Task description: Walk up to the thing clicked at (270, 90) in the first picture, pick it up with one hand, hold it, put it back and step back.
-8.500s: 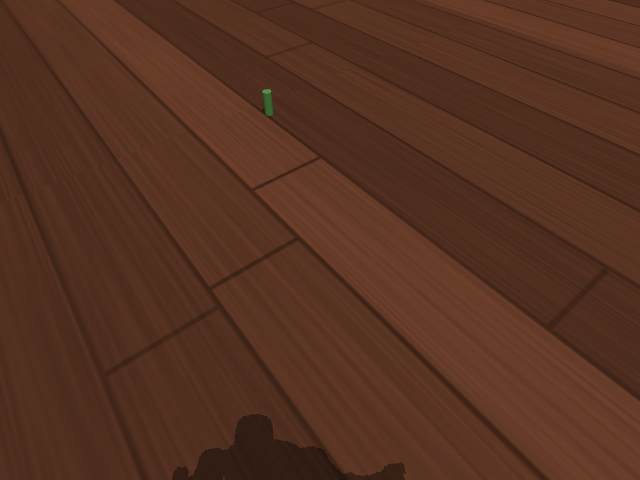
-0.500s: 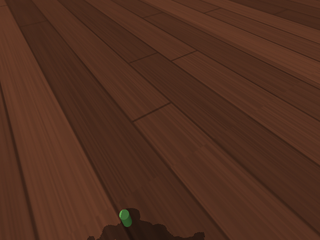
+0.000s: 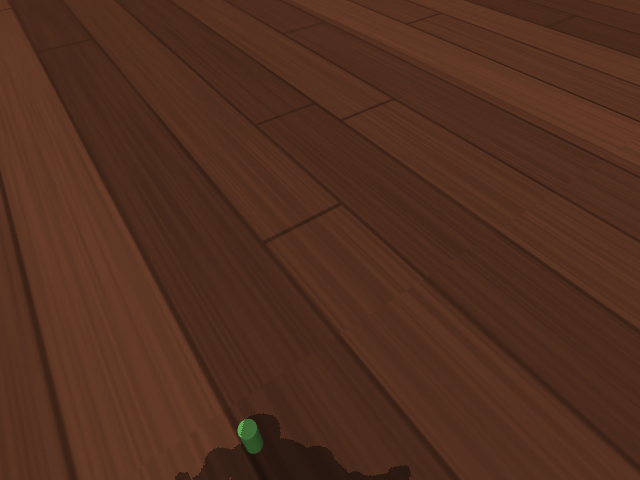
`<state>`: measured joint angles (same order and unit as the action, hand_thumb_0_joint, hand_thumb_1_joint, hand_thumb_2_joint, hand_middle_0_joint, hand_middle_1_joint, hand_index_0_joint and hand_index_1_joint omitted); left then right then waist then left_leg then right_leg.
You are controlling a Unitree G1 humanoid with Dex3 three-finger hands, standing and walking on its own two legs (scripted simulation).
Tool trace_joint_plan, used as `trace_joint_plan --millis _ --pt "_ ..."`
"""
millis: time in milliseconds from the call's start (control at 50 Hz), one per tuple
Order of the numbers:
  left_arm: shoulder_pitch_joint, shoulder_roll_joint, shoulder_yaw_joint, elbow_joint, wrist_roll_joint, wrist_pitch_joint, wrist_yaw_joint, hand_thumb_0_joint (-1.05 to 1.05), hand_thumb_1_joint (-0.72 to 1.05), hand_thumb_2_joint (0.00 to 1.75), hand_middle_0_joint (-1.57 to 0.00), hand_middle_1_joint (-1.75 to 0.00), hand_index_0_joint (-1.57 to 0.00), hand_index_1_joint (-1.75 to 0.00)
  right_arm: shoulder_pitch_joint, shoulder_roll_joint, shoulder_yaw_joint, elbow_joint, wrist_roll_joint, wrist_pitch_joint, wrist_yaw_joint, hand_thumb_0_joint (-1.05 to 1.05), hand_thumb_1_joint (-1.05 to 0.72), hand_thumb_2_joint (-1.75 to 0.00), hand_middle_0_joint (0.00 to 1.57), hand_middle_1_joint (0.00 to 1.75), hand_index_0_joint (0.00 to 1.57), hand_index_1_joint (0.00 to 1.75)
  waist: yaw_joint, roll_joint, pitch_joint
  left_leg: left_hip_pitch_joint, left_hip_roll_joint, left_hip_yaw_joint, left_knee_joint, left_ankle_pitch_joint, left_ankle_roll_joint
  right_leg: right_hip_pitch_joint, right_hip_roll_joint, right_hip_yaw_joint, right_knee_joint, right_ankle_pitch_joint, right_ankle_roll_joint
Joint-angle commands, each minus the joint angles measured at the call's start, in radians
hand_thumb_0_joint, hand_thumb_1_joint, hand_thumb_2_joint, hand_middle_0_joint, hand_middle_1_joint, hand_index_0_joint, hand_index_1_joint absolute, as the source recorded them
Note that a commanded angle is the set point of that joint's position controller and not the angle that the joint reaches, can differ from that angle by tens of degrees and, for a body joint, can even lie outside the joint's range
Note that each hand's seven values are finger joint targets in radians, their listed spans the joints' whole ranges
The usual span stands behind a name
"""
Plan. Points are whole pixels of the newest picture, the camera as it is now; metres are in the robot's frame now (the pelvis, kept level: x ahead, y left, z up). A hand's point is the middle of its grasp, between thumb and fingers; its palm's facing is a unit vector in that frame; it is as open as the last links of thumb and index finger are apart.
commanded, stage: stand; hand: left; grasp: from the side
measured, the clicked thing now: (250, 436) +0.38 +0.21 -0.71
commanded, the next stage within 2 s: go down in 0.42 s
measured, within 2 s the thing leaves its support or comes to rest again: neither
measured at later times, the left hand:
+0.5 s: hand out of the picture +0.07 +0.25 -0.16, palm faces -0.02 -0.94 -0.35, open 7.4 cm
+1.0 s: hand out of the picture +0.15 +0.27 -0.18, palm faces +0.05 -0.94 -0.34, open 15.8 cm
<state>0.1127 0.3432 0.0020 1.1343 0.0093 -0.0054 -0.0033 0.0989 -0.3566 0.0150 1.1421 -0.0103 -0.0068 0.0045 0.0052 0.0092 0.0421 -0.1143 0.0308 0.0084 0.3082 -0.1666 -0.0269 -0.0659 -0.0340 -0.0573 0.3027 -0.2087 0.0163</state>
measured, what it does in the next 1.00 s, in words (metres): stands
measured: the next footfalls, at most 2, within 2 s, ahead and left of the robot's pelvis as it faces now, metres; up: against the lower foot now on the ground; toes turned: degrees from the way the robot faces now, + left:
none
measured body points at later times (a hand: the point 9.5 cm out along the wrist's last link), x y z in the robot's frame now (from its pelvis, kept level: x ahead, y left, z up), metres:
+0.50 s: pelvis +0.00 +0.00 +0.00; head +0.01 +0.00 +0.45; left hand +0.07 +0.30 -0.13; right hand +0.07 -0.30 -0.13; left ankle +0.00 +0.14 -0.75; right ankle -0.03 -0.12 -0.75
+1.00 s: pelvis -0.01 +0.01 -0.04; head +0.06 +0.02 +0.40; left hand +0.15 +0.32 -0.16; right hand +0.09 -0.25 -0.16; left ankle +0.00 +0.14 -0.75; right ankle -0.03 -0.12 -0.75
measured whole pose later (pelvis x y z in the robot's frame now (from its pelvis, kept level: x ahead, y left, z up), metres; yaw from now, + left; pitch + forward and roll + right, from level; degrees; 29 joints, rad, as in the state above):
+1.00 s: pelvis -0.01 +0.01 -0.04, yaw -2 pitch +11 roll -1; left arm 0.09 0.33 0.21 0.81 0.05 0.12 -0.04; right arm 0.27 -0.25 -0.02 0.67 0.03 -0.06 -0.02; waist -0.03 0.01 -0.05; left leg -0.62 0.05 0.02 0.81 -0.38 -0.01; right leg -0.57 -0.03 -0.03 0.79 -0.41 0.02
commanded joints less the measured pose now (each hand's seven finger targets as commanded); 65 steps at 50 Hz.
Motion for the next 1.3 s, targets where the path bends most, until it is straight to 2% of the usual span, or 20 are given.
trace_joint_plan --millis 0,500,520,540,560,620,660,700,800,920,960,980,1000,1020,1040,1120,1200,1220,1260,1280 --pt "-0.033 0.225 0.043 -0.058 -0.001 -0.021 0.012 0.0 0.9 0.9 -0.2 -0.3 -0.2 -0.3 -0.039 -0.204 -0.041 -0.057 0.001 -0.024 -0.015 0.0 -0.9 -0.9 0.2 0.3 0.2 0.3 -0.003 -0.015 -0.078 0.035 0.11 -0.079 -0.031 0.22 0.035 -0.007 -0.118 0.085 -0.046 0.193 -0.029" --pt "-0.033 0.227 0.043 -0.063 0.0 -0.023 0.013 0.0 0.82 0.82 -0.27 -0.22 -0.23 -0.22 -0.031 -0.203 -0.044 -0.061 0.001 -0.022 -0.014 0.0 -0.92 -0.91 0.21 0.3 0.2 0.3 -0.004 -0.011 -0.069 0.026 0.111 -0.081 -0.037 0.191 0.036 -0.003 -0.117 0.087 -0.046 0.169 -0.032" --pt "-0.384 0.06 0.045 -0.414 -0.053 -0.115 0.028 0.0 0.74 0.74 -0.19 -0.14 -0.15 -0.14 -0.001 -0.047 -0.016 -0.341 0.07 -0.068 -0.036 0.0 -0.98 -0.92 0.2 0.3 0.2 0.3 -0.13 0.047 0.018 -0.082 -0.036 0.047 0.032 0.024 0.032 -0.251 0.022 0.031 0.019 0.117 -0.026" --pt "-0.463 0.101 0.06 -0.339 -0.049 -0.103 0.032 0.0 0.66 0.66 -0.11 -0.06 -0.07 -0.06 0.054 -0.073 -0.018 -0.287 0.071 -0.065 -0.045 0.0 -0.97 -0.92 0.2 0.3 0.2 0.3 -0.095 0.026 -0.019 -0.084 -0.038 0.04 0.045 -0.005 0.034 -0.206 0.021 0.02 0.03 0.083 -0.026" --pt "-0.272 0.198 0.122 -0.18 -0.028 -0.068 0.035 0.0 0.58 0.58 -0.03 -0.06 -0.03 -0.05 0.092 -0.108 -0.041 -0.291 0.074 -0.054 -0.055 0.0 -0.98 -0.92 0.2 0.3 0.2 0.3 -0.067 -0.033 -0.001 -0.115 -0.032 0.037 0.059 -0.01 0.038 -0.206 0.03 0.007 0.037 0.053 -0.028" --pt "-0.298 0.271 0.196 -0.123 0.024 -0.051 0.006 0.0 0.34 0.34 -0.01 -0.08 -0.02 -0.07 0.117 -0.099 -0.076 -0.362 0.05 -0.055 -0.057 0.0 -0.96 -0.92 0.2 0.3 0.2 0.3 -0.03 -0.076 -0.169 -0.17 -0.038 0.03 0.17 0.041 0.045 -0.209 0.02 0.016 0.138 0.096 -0.024" --pt "-0.133 0.221 0.22 -0.08 0.059 -0.026 -0.012 0.0 0.18 0.22 -0.01 -0.08 -0.02 -0.07 0.166 -0.086 -0.095 -0.396 0.032 -0.058 -0.047 0.0 -0.94 -0.91 0.2 0.3 0.2 0.3 0.008 -0.007 -0.251 -0.205 -0.047 0.027 0.229 0.093 0.033 -0.22 0.02 0.021 0.209 0.131 -0.035" --pt "-0.084 0.221 0.245 -0.144 0.062 -0.001 -0.011 0.0 0.08 0.17 -0.04 -0.08 -0.05 -0.06 0.166 -0.085 -0.103 -0.445 0.033 -0.059 -0.044 0.0 -0.92 -0.9 0.2 0.3 0.2 0.3 0.023 0.039 -0.291 -0.2 -0.049 0.029 0.247 0.137 0.027 -0.214 0.026 0.022 0.238 0.16 -0.039" --pt "-0.098 0.211 0.253 -0.266 0.059 0.079 -0.017 0.0 -0.23 0.12 -0.05 -0.09 -0.05 -0.08 0.124 -0.065 -0.098 -0.539 0.045 -0.065 -0.037 0.0 -0.89 -0.89 0.2 0.3 0.2 0.3 0.001 0.018 -0.228 -0.297 -0.037 0.017 0.299 0.09 0.027 -0.31 0.036 0.01 0.281 0.092 -0.038" --pt "-0.02 0.185 0.274 -0.395 0.044 0.107 -0.025 0.0 -0.49 0.06 -0.07 -0.1 -0.07 -0.09 0.138 -0.055 -0.099 -0.601 0.04 -0.101 -0.039 0.0 -0.84 -0.88 0.2 0.3 0.2 0.3 -0.019 0.018 -0.254 -0.392 -0.019 0.003 0.404 -0.039 0.027 -0.456 0.043 0.007 0.401 -0.034 -0.036" --pt "-0.088 0.195 0.265 -0.574 0.038 0.098 -0.03 0.0 -0.56 0.03 -0.08 -0.09 -0.08 -0.09 0.154 -0.054 -0.108 -0.619 0.037 -0.116 -0.044 0.0 -0.84 -0.88 0.2 0.3 0.2 0.3 -0.027 0.07 -0.334 -0.376 -0.01 -0.008 0.444 -0.004 0.024 -0.481 0.042 0.007 0.451 -0.005 -0.036" --pt "0.004 0.173 0.276 -0.494 0.037 0.117 -0.027 0.0 -0.59 0.03 -0.08 -0.09 -0.08 -0.09 0.157 -0.049 -0.101 -0.627 0.036 -0.121 -0.047 0.0 -0.85 -0.88 0.2 0.3 0.2 0.3 -0.034 0.031 -0.326 -0.395 -0.004 -0.014 0.461 0.007 0.026 -0.495 0.046 0.004 0.47 0.003 -0.033" --pt "-0.053 0.191 0.271 -0.654 0.032 0.114 -0.031 0.0 -0.6 0.04 -0.08 -0.1 -0.08 -0.1 0.156 -0.051 -0.106 -0.637 0.036 -0.127 -0.05 0.0 -0.84 -0.88 0.2 0.3 0.2 0.3 -0.025 0.063 -0.358 -0.388 -0.003 -0.015 0.476 0.025 0.025 -0.501 0.043 0.004 0.486 0.018 -0.034" --pt "0.039 0.191 0.288 -0.566 0.036 0.132 -0.026 0.0 -0.6 0.01 -0.09 -0.08 -0.08 -0.08 0.167 -0.054 -0.105 -0.632 0.036 -0.131 -0.054 0.0 -0.84 -0.88 0.2 0.3 0.2 0.3 -0.035 0.057 -0.345 -0.396 -0.004 -0.012 0.491 0.035 0.026 -0.51 0.041 0.008 0.495 0.026 -0.032" --pt "-0.007 0.181 0.268 -0.654 0.031 0.135 -0.03 0.0 -0.61 0.03 -0.08 -0.09 -0.08 -0.09 0.155 -0.05 -0.105 -0.644 0.036 -0.136 -0.057 0.0 -0.84 -0.88 0.2 0.3 0.2 0.3 -0.04 0.051 -0.342 -0.418 -0.003 -0.018 0.507 0.033 0.026 -0.53 0.042 0.005 0.509 0.027 -0.031" --pt "0.11 0.201 0.305 -0.693 0.028 0.184 -0.027 0.0 -0.61 0.02 -0.09 -0.08 -0.09 -0.08 0.157 -0.049 -0.099 -0.654 0.032 -0.15 -0.071 0.0 -0.85 -0.88 0.2 0.3 0.2 0.3 -0.034 0.043 -0.363 -0.453 -0.002 -0.022 0.553 0.04 0.031 -0.545 0.039 0.007 0.54 0.028 -0.028" --pt "0.107 0.184 0.288 -0.834 0.017 0.222 -0.036 0.0 -0.61 0.02 -0.09 -0.08 -0.09 -0.08 0.14 -0.039 -0.094 -0.686 0.029 -0.164 -0.085 0.0 -0.85 -0.88 0.2 0.3 0.2 0.3 -0.041 0.082 -0.354 -0.476 0.001 -0.028 0.577 0.035 0.027 -0.581 0.039 0.002 0.569 0.018 -0.029" --pt "0.18 0.17 0.297 -0.746 0.018 0.241 -0.037 0.0 -0.61 0.01 -0.09 -0.07 -0.09 -0.07 0.151 -0.038 -0.09 -0.673 0.026 -0.166 -0.086 0.0 -0.86 -0.88 0.2 0.3 0.2 0.3 -0.047 0.056 -0.352 -0.481 0.004 -0.032 0.587 0.05 0.03 -0.588 0.04 -0.001 0.579 0.021 -0.028" --pt "0.135 0.188 0.299 -0.866 0.015 0.239 -0.043 0.0 -0.61 0.02 -0.09 -0.06 -0.08 -0.07 0.149 -0.037 -0.094 -0.692 0.024 -0.172 -0.089 0.0 -0.85 -0.88 0.2 0.3 0.2 0.3 -0.04 0.09 -0.368 -0.491 0.003 -0.034 0.607 0.054 0.029 -0.615 0.038 0.0 0.598 0.019 -0.03" --pt "0.182 0.19 0.315 -0.815 0.011 0.248 -0.045 0.0 -0.61 0.02 -0.09 -0.08 -0.09 -0.08 0.151 -0.037 -0.092 -0.691 0.023 -0.174 -0.093 0.0 -0.85 -0.88 0.2 0.3 0.2 0.3 -0.048 0.072 -0.36 -0.5 0.002 -0.031 0.619 0.057 0.031 -0.615 0.039 -0.001 0.601 0.027 -0.027"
